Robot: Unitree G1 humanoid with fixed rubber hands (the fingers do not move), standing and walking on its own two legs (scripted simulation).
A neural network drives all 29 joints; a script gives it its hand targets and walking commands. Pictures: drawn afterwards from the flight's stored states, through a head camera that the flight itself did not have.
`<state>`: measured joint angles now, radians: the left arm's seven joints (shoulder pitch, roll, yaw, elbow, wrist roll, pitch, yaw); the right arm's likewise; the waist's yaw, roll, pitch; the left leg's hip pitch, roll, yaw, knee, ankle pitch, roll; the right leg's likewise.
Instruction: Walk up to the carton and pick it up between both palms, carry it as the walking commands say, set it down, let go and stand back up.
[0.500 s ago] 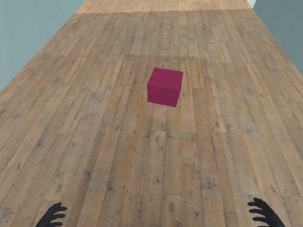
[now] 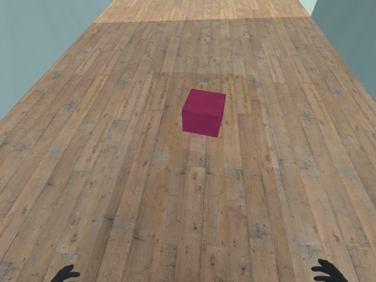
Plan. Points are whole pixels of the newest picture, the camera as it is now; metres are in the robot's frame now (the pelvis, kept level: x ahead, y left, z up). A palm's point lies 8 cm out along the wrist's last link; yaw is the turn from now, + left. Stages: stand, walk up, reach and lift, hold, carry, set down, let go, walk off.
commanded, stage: walk up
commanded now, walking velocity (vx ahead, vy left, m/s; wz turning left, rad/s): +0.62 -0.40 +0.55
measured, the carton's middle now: (204, 112) +1.37 -0.12 -0.67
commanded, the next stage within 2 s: none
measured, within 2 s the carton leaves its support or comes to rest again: neither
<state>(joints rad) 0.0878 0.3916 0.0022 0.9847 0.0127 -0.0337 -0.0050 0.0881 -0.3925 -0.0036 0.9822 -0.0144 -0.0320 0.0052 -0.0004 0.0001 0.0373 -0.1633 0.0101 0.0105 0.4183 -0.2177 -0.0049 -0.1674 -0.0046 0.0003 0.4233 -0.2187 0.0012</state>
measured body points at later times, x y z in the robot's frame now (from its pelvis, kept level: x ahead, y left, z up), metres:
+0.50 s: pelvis +0.13 +0.00 +0.00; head +0.15 -0.02 +0.45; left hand +0.00 +0.23 -0.13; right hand +0.31 -0.22 -0.13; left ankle +0.21 +0.16 -0.71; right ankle +0.01 -0.14 -0.74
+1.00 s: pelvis +0.38 -0.03 -0.01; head +0.41 -0.03 +0.43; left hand +0.55 +0.20 -0.14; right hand +0.28 -0.28 -0.15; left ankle +0.24 +0.14 -0.74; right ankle +0.50 -0.16 -0.73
